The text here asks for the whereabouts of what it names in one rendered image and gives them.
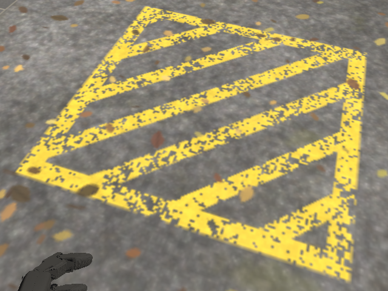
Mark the left robot hand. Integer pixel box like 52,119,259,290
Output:
18,252,93,291

